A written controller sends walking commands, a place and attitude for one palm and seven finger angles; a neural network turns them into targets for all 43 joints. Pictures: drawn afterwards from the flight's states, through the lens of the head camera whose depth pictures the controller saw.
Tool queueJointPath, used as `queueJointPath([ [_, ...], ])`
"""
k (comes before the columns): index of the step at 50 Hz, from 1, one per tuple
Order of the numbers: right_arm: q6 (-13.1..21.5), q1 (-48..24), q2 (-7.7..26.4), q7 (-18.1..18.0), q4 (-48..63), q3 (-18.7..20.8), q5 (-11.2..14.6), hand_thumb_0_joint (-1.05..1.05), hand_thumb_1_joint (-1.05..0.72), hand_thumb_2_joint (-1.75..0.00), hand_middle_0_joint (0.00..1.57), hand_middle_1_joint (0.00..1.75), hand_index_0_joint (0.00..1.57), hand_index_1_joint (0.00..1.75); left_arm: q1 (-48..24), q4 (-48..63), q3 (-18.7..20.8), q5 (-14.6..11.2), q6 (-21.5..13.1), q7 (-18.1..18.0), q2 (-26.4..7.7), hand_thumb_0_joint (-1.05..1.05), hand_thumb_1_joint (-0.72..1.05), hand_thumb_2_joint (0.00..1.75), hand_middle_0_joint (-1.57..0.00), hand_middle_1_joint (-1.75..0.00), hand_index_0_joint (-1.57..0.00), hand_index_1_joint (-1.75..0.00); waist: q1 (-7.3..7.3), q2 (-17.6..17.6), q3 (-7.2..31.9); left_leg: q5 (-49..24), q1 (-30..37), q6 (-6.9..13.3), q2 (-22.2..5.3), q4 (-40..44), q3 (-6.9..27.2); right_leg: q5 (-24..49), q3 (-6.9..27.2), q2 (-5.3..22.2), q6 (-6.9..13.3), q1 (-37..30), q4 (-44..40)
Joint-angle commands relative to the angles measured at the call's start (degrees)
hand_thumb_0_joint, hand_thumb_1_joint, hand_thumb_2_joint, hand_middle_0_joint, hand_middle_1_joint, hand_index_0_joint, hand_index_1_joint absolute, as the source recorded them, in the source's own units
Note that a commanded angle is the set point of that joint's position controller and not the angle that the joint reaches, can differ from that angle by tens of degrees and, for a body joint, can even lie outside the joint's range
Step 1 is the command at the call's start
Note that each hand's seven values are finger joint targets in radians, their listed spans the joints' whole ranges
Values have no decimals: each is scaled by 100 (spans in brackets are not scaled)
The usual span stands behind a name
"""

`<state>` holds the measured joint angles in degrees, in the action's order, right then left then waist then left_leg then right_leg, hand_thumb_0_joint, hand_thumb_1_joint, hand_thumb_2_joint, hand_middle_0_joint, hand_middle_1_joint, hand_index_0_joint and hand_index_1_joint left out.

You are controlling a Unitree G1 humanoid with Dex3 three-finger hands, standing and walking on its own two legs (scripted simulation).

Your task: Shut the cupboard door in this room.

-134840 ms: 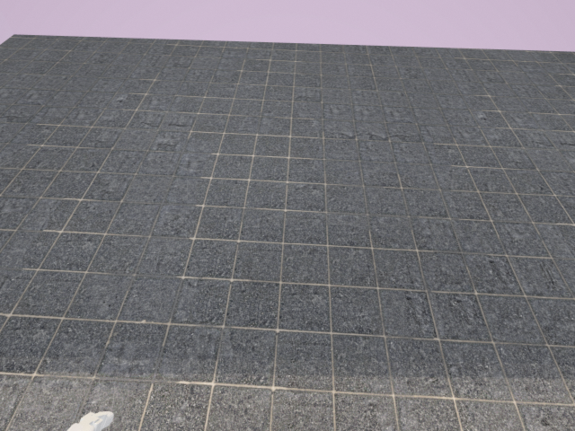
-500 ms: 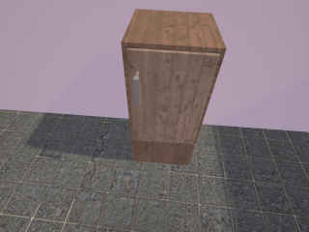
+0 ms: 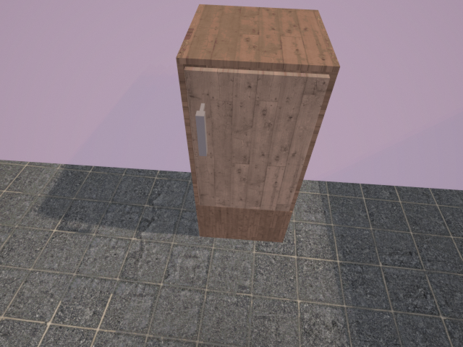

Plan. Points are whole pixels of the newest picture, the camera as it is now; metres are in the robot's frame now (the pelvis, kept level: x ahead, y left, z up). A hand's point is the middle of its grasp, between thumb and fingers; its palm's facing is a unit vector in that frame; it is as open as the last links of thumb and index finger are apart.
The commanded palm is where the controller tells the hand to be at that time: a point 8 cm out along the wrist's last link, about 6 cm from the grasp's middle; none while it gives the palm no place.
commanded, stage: look to check the result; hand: left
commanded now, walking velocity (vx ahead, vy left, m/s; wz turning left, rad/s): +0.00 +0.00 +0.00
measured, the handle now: (203, 130) +0.68 +0.12 -0.05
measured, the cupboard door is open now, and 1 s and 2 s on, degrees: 0 0 0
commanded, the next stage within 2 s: stand and wait in 0.28 s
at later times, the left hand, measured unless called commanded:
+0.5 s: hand out of the picture -0.02 +0.15 -0.18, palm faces +0.04 -0.98 -0.18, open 7.4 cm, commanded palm none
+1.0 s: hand out of the picture -0.01 +0.13 -0.18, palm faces +0.05 -0.98 -0.19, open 7.4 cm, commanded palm none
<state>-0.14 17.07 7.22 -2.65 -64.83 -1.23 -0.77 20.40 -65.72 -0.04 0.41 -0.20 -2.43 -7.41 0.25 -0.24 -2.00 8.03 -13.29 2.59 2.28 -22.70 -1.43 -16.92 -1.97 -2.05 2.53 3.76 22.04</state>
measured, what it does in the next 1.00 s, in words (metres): stands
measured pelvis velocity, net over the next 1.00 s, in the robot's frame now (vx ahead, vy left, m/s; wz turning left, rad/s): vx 0.03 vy -0.03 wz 0.00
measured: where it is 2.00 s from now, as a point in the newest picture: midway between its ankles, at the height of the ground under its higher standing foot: outside the picture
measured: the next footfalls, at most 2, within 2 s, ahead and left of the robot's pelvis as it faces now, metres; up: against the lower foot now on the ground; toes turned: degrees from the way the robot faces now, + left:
none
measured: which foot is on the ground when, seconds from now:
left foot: down 0.00-1.00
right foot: down 0.00-1.00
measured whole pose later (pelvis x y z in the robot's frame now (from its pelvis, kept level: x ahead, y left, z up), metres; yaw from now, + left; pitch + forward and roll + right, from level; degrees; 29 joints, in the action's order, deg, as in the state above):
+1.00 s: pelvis +0.03 -0.03 +0.00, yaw +0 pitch -2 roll +1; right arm 0.0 16.0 7.9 -3.0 -65.3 -1.5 -0.7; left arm 19.8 -65.2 -0.1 0.4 -0.6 -2.8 -6.8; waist -0.1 -0.5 -2.2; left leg 10.7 -10.8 0.3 0.9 -23.2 -1.0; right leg -18.4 -1.9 -3.6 4.7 0.3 20.1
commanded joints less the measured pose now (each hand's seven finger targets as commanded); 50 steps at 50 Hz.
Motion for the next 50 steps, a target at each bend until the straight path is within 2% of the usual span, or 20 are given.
queueJointPath([
  [1, 50, 363, 596, -31, 107, 106, 2, 0, -90, -90, 20, 30, 20, 30, 530, 43, 79, 2, -41, -16, -435, 0, 90, 90, -20, -30, -20, -30, 5, -43, -278, -564, 450, 73, -739, 296, 796, 558, 642, 714, 59, 777, -567],
  [7, 42, 312, 604, -25, 88, 100, 5, 0, -90, -90, 20, 30, 20, 30, 536, 22, 70, 4, -36, -16, -454, 0, 90, 90, -20, -30, -20, -30, 2, 62, -397, -470, 450, 50, -718, 327, 779, 489, 643, 725, 57, 827, -610],
  [14, 54, 287, 629, -24, 101, 98, 5, 0, -90, -90, 20, 30, 20, 30, 515, 43, 77, 8, -48, -20, -492, 0, 90, 90, -20, -30, -20, -30, -4, 21, -305, -628, 516, 52, -733, 281, 748, 638, 653, 739, 54, 740, -626],
  [15, 50, 279, 626, -25, 100, 98, 5, 0, -90, -90, 20, 30, 20, 30, 471, 46, 69, 6, -47, -21, -480, 0, 90, 90, -20, -30, -20, -30, 1, -17, -387, -647, 479, 46, -728, 278, 753, 664, 654, 722, 51, 756, -622],
  [17, 62, 292, 640, -29, 95, 92, -1, 0, -90, -90, 20, 30, 20, 30, 491, 45, 76, 4, -51, -21, -484, 0, 90, 90, -20, -30, -20, -30, -6, 60, -295, -720, 523, 51, -726, 272, 748, 734, 669, 737, 57, 684, -620],
  [27, 54, 284, 634, -36, 65, 79, 1, 0, -90, -90, 20, 30, 20, 30, 496, 42, 75, -3, -48, -25, -474, 0, 90, 90, -20, -30, -20, -30, -23, 3, -361, -788, 526, 40, -736, 225, 699, 868, 658, 743, 49, 647, -647],
  [40, 63, 306, 610, -56, 41, 78, 7, 0, -90, -90, 20, 30, 20, 30, 533, 56, 100, 1, -56, -49, -493, 0, 90, 90, -20, -30, -20, -30, -25, -54, -240, -1123, 645, 37, -747, 96, 623, 1480, 622, 758, 30, 463, -577],
  [44, 46, 326, 601, -58, 38, 82, 13, 0, -90, -90, 20, 30, 20, 30, 555, 53, 100, 5, -56, -60, -485, 0, 90, 90, -20, -30, -20, -30, -14, -116, -326, -1033, 611, 23, -742, 73, 598, 1550, 623, 755, 9, 483, -598],
  [47, 44, 335, 597, -63, 42, 76, 5, 0, -90, -90, 20, 30, 20, 30, 566, 61, 103, 2, -51, -59, -467, 0, 90, 90, -20, -30, -20, -30, -22, 2, -370, -1029, 586, 21, -727, 71, 591, 1561, 651, 752, 18, 463, -602],
  [50, 36, 327, 586, -64, 51, 83, 11, 0, -90, -90, 20, 30, 20, 30, 597, 58, 107, 1, -54, -66, -466, 0, 90, 90, -20, -30, -20, -30, -28, -88, -350, -975, 593, 11, -717, 17, 556, 1727, 641, 768, -30, 442, -612],
])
